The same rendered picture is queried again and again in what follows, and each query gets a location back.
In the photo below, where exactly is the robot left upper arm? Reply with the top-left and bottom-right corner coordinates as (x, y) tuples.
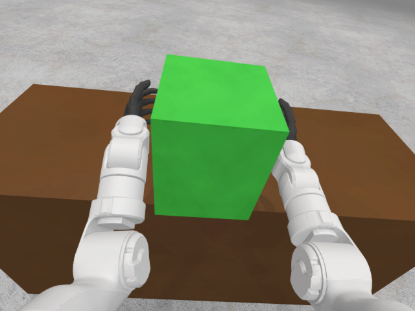
(17, 230), (150, 311)

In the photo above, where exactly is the left robot hand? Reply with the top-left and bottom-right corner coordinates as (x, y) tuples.
(123, 80), (158, 125)

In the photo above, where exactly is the left robot forearm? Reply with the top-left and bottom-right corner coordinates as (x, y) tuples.
(73, 115), (149, 277)

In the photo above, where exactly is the carton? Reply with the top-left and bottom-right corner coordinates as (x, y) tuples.
(150, 54), (290, 220)

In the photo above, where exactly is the robot right upper arm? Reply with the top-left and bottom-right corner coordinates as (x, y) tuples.
(290, 242), (415, 311)

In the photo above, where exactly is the pedestal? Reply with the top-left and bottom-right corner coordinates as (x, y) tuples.
(0, 84), (415, 305)

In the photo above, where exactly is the right robot forearm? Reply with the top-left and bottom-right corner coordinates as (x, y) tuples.
(271, 140), (372, 280)

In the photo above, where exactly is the right robot hand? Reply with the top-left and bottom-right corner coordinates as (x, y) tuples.
(278, 98), (297, 141)

